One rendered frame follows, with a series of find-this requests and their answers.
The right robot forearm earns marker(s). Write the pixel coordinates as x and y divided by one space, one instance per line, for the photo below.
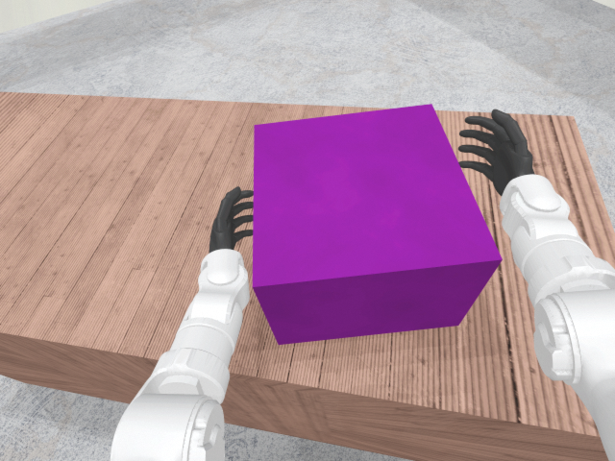
545 245

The left robot forearm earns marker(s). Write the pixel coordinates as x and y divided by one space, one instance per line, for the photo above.
199 358

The robot right hand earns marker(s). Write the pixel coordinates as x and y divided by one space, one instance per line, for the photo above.
509 157

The right robot upper arm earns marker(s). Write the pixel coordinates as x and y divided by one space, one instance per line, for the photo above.
574 341

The robot left hand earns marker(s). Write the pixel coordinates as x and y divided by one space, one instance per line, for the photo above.
222 233

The pedestal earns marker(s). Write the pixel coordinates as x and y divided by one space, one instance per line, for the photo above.
106 210

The carton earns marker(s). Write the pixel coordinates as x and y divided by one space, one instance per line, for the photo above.
364 224

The left robot upper arm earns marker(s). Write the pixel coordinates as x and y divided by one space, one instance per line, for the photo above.
171 427

